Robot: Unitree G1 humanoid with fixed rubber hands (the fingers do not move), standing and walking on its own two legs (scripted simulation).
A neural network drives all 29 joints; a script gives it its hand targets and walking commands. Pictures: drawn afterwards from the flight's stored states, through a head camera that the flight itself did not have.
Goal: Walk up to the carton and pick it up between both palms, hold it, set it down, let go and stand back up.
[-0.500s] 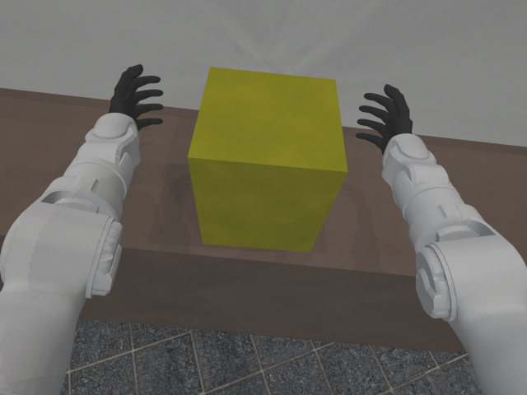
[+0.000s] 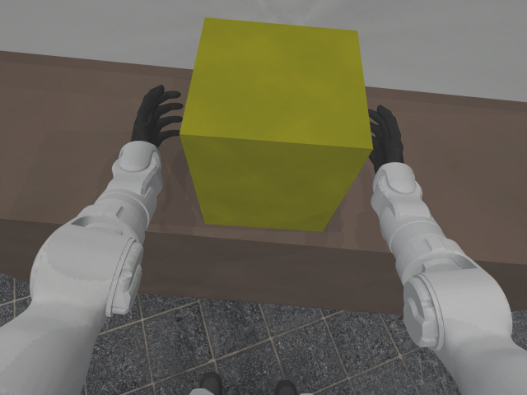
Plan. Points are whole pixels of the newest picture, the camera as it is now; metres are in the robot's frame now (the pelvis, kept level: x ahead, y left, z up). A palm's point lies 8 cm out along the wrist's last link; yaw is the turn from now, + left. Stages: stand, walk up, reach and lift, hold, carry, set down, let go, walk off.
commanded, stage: reach and lift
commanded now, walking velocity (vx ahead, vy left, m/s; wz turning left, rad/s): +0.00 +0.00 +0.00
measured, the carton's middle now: (271, 139) +0.50 -0.01 +0.04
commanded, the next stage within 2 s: none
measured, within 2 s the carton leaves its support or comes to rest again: neither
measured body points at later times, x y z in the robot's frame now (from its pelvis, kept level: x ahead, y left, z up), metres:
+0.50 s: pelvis +0.01 +0.01 +0.01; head +0.15 +0.01 +0.43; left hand +0.51 +0.14 +0.05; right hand +0.49 -0.17 +0.04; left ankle +0.02 +0.13 -0.71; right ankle -0.01 -0.11 -0.71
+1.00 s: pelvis +0.03 +0.00 +0.03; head +0.16 +0.00 +0.46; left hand +0.49 +0.14 +0.05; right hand +0.48 -0.16 +0.04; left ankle +0.02 +0.13 -0.71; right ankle -0.01 -0.11 -0.71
